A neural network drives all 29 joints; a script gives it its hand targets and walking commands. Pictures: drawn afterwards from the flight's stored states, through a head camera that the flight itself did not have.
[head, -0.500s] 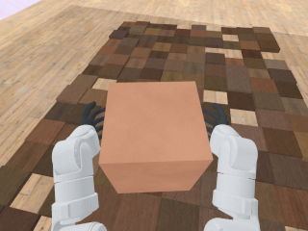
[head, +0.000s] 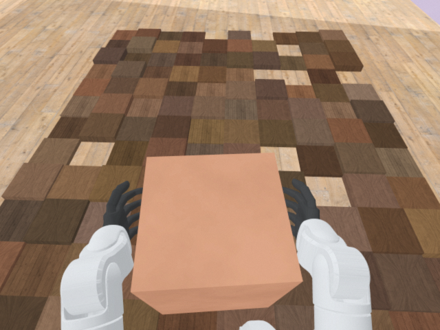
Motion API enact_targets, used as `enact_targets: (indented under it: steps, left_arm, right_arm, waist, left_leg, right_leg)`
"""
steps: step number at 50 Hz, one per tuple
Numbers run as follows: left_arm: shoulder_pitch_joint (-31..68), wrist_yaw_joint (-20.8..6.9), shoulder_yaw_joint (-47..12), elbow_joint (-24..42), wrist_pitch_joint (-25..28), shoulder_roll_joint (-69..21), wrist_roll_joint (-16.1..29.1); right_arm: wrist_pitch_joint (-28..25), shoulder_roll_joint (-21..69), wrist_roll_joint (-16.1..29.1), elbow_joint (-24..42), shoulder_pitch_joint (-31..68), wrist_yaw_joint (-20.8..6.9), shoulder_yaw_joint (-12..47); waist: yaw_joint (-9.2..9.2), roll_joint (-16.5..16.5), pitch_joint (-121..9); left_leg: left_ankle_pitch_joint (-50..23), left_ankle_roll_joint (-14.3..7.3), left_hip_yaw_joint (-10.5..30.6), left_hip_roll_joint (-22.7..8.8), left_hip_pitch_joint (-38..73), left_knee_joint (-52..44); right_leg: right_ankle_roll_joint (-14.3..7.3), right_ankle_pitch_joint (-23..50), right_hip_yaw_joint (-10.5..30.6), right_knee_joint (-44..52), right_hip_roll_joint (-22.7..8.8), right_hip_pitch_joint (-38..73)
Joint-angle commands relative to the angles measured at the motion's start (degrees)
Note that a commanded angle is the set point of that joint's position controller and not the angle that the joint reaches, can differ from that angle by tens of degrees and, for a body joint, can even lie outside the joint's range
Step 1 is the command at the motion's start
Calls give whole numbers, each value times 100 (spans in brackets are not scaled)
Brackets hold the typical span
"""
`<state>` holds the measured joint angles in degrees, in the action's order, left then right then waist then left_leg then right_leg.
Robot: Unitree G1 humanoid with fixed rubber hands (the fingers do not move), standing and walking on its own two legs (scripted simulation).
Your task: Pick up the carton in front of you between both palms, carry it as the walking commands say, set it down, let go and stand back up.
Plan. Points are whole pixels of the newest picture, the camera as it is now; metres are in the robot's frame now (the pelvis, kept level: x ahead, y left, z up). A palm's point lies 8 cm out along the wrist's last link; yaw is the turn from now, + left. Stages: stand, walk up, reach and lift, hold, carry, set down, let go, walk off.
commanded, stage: carry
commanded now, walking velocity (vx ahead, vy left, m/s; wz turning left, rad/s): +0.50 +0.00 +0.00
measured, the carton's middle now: (213, 240) +0.29 -0.02 +0.01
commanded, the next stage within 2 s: none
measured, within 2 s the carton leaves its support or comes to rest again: neither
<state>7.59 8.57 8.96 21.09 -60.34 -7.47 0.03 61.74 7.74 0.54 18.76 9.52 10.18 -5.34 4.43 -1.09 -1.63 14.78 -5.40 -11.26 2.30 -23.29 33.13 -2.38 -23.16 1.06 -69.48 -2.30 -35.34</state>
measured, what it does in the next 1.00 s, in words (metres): walks ahead: right foot, then left foot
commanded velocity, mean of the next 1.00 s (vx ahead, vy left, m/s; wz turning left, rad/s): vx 0.50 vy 0.00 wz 0.00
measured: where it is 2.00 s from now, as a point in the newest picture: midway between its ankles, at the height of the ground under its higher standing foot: (222, 139)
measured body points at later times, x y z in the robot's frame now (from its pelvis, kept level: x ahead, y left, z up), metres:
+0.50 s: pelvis +0.31 -0.10 +0.00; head +0.33 -0.12 +0.45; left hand +0.64 +0.06 +0.11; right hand +0.65 -0.25 +0.10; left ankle +0.36 +0.05 -0.66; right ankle +0.28 -0.15 -0.75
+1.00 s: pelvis +0.69 -0.08 +0.00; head +0.67 -0.07 +0.45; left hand +0.93 +0.06 +0.05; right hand +0.91 -0.25 +0.05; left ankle +0.66 -0.01 -0.75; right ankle +0.70 -0.22 -0.69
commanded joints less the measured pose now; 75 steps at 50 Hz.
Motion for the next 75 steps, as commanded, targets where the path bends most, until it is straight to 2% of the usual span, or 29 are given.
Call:
enact_targets:
  steps: [1,3,6,9,10,11,12,14,16,19,28,31,35,36,37,38,39,40,43,46,53,59,61,62,63,64,66,71,75]
  left_arm:
    - [2471,-28,-2992,-68,261,-3959,430]
    - [2800,8,-3001,-232,329,-3839,468]
    - [3127,85,-2933,-720,347,-3566,524]
    - [3475,178,-2709,-1079,324,-3231,585]
    - [3679,233,-2593,-1149,320,-3029,557]
    - [3901,299,-2524,-1180,322,-2792,624]
    - [4058,350,-2509,-1130,327,-2832,777]
    - [4287,339,-2643,-844,300,-3374,999]
    - [4538,254,-2755,-647,307,-3685,1159]
    - [4221,160,-2804,-707,286,-3788,1079]
    - [2360,-81,-3311,-64,-41,-4120,919]
    - [1711,-228,-3463,467,-122,-4508,981]
    - [984,-388,-3617,1119,-177,-4600,1136]
    - [989,-396,-3700,1191,-177,-4487,1150]
    - [1007,-392,-3786,1339,-185,-4327,1177]
    - [1017,-400,-3932,1495,-214,-4319,1225]
    - [868,-390,-3990,1459,-211,-4224,1180]
    - [717,-398,-3862,1490,-173,-4276,1102]
    - [434,-451,-3826,861,-121,-4348,908]
    - [169,-403,-3817,797,-35,-4311,674]
    - [86,-269,-3940,923,-17,-4112,648]
    - [1645,-51,-3441,520,107,-3106,691]
    - [1886,180,-2984,-159,221,-2682,592]
    - [2178,287,-2782,-417,296,-2578,528]
    - [2441,365,-2706,-674,384,-2472,513]
    - [2536,394,-2662,-824,484,-2788,580]
    - [3260,335,-2744,-744,704,-3543,871]
    - [4656,243,-2871,-1317,952,-3696,777]
    - [5167,257,-2776,-1505,916,-3683,871]
  right_arm:
    - [-338,4281,897,249,2909,-177,3320]
    - [-413,4017,681,-17,2849,-99,3008]
    - [-429,3673,386,-609,2789,90,2595]
    - [-431,3384,250,-775,3238,269,2444]
    - [-401,3279,235,-856,3536,318,2402]
    - [-375,3280,337,-851,3758,354,2407]
    - [-365,3263,454,-741,3952,377,2415]
    - [-361,3482,637,-560,4262,404,2340]
    - [-388,3808,773,-523,4480,373,2362]
    - [-383,3852,676,-499,4252,295,2414]
    - [-59,4294,545,47,2272,8,2963]
    - [40,4749,697,546,1669,-168,3191]
    - [26,4935,804,1128,708,-269,3300]
    - [15,4754,758,1236,701,-278,3281]
    - [12,4665,776,1336,621,-283,3317]
    - [-13,4498,756,1430,616,-277,3288]
    - [-12,4535,827,1359,564,-294,3383]
    - [-43,4629,932,1463,604,-348,3514]
    - [-100,4512,803,1319,479,-452,3630]
    - [-111,4359,902,1394,471,-569,3763]
    - [-152,3867,670,1194,-162,-531,3356]
    - [-321,3073,322,687,1215,-84,2844]
    - [-422,2775,328,385,1930,126,2634]
    - [-491,2710,363,270,2428,191,2580]
    - [-545,2783,394,162,2606,228,2564]
    - [-603,2866,398,-17,2764,271,2539]
    - [-781,3603,726,-338,3555,232,2562]
    - [-1063,3763,460,-1314,4398,237,2250]
    - [-1032,3615,341,-1398,5131,311,2087]
  waist:
    - [-322,722,-1476]
    - [-254,894,-1419]
    - [-246,821,-1236]
    - [-565,257,-1636]
    - [-798,-319,-1907]
    - [-723,-1629,-2026]
    - [-802,-1680,-2100]
    - [-806,-547,-2077]
    - [-604,-344,-2080]
    - [-635,-677,-2236]
    - [-723,-581,-1465]
    - [-673,-637,-1251]
    - [-572,-849,-1559]
    - [-439,-755,-1840]
    - [-272,-344,-2362]
    - [-307,1255,-2898]
    - [-353,1377,-2805]
    - [-324,1017,-2569]
    - [-370,-35,-1581]
    - [-395,568,-1054]
    - [-408,945,-421]
    - [-386,986,-171]
    - [-593,647,-1116]
    - [-864,-150,-1898]
    - [-737,-1730,-2406]
    - [-666,-1750,-2423]
    - [-623,-731,-2317]
    - [-611,-500,-2256]
    - [-643,-452,-2042]
  left_leg:
    - [-351,-587,1233,-1478,924,-1785]
    - [-498,-396,965,-1361,1142,-1549]
    - [-737,-248,866,-1348,1469,-1138]
    - [-1315,174,276,-854,1034,611]
    - [-191,428,202,-624,143,1903]
    - [1462,620,476,-5,-1293,3200]
    - [1663,531,919,-101,-2189,3773]
    - [1050,446,1070,-535,-2485,4021]
    - [347,438,1181,-655,-1918,3455]
    - [-251,383,1030,-689,-1881,3175]
    - [-1268,441,206,-446,-2308,747]
    - [-1647,339,10,-366,-1831,-36]
    - [-1748,219,-441,151,99,-955]
    - [-1811,136,-533,167,1318,-1171]
    - [-1836,-146,295,-583,3129,-865]
    - [-2895,-930,2882,-2327,4588,-631]
    - [-2712,-1386,4050,-2761,4696,-1270]
    - [-2716,-1384,3530,-2565,4512,-1312]
    - [-1563,-583,2287,-2144,2390,-2023]
    - [-157,-383,1587,-1917,1669,-2685]
    - [-1653,-140,473,-1423,1909,-2700]
    - [-2470,-22,356,-1538,2223,-1977]
    - [-3093,285,-122,-1121,1762,-12]
    - [-1987,441,0,-792,901,1596]
    - [420,615,164,-86,-408,3464]
    - [1247,537,827,19,-1439,4675]
    - [1010,301,1349,-586,-1430,4772]
    - [677,129,970,-688,-1284,3313]
    - [352,183,803,-715,-1353,2015]
  right_leg:
    - [131,1395,-469,2918,-247,717]
    - [220,2443,-733,3601,-115,1020]
    - [191,2462,-933,4168,5,1135]
    - [137,2032,-1301,4449,225,2761]
    - [5,1857,-283,4478,-532,3772]
    - [-572,2281,2085,4595,-1828,4575]
    - [-949,1687,2887,4895,-2148,4898]
    - [-834,1738,2281,5004,-1936,4617]
    - [-534,2387,1455,5241,-1615,3995]
    - [-602,2368,791,5318,-1415,3990]
    - [-361,4844,-230,5490,-948,5016]
    - [-339,5227,-376,5640,-972,4984]
    - [-32,7283,-919,4481,-898,4891]
    - [127,6964,-1177,3403,-723,4308]
    - [264,5254,-1106,2076,-544,2920]
    - [382,1416,-894,327,121,1014]
    - [291,-572,-385,-960,516,-142]
    - [139,-315,-54,-1391,180,-577]
    - [165,344,48,-66,-471,13]
    - [265,793,-445,1596,-460,208]
    - [414,2598,-1088,3419,-375,172]
    - [79,2351,-1228,4059,-224,810]
    - [58,1574,-1749,4193,294,2881]
    - [-69,773,-775,4201,-398,4261]
    - [-699,310,1959,4922,-1855,5122]
    - [-1022,1096,2582,5325,-2123,5365]
    - [-625,2048,1398,4899,-1742,4498]
    - [-808,798,411,5178,-1382,3492]
    - [-1073,1181,171,5437,-1489,3294]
